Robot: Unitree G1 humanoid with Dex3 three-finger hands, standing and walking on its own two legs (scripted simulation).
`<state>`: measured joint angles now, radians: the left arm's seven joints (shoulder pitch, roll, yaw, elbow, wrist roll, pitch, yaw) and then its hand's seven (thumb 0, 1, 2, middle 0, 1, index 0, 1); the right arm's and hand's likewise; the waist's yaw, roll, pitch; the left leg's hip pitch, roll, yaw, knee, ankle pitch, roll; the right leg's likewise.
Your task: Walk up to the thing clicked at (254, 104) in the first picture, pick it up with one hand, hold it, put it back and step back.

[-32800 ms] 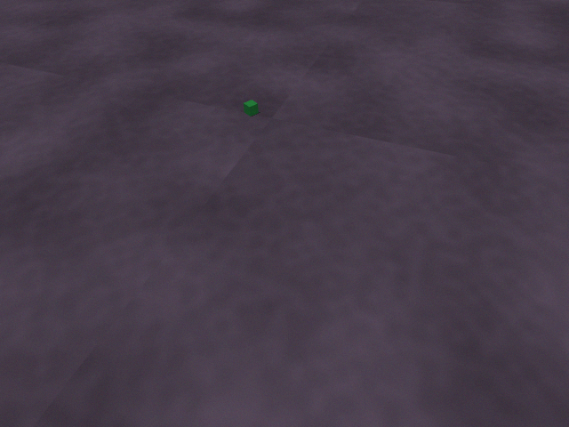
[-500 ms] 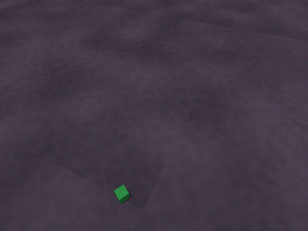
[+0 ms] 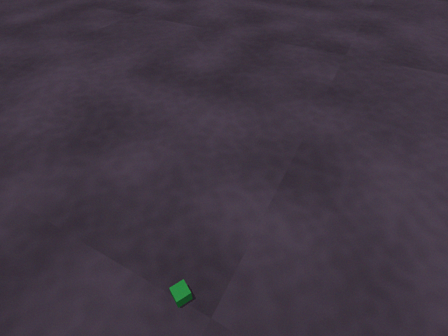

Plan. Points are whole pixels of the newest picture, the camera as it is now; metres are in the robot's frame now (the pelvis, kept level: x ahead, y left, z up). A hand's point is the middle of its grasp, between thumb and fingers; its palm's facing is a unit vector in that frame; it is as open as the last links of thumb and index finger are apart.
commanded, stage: walk up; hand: left
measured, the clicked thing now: (181, 293) +0.49 +0.21 -0.74
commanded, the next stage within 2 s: stand in 1.90 s
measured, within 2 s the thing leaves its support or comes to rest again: neither
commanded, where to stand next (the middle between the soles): +0.03 +0.00 m, yaw -4 degrees
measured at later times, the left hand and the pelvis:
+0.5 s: hand out of the picture +0.16 +0.28 -0.17, palm faces -0.05 -0.93 -0.37, open 7.4 cm; pelvis +0.07 +0.01 -0.01, yaw -1 degrees
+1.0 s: hand out of the picture +0.13 +0.23 -0.16, palm faces +0.05 -0.93 -0.37, open 7.4 cm; pelvis +0.02 -0.03 -0.02, yaw +2 degrees
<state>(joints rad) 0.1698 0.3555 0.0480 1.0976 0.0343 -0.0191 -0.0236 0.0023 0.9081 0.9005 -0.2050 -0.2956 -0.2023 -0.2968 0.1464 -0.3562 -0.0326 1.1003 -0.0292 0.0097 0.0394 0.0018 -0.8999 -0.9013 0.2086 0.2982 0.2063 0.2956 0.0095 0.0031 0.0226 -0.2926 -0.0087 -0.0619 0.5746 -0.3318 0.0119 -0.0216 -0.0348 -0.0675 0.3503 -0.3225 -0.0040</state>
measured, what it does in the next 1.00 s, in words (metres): steps on the spot: right foot, then left foot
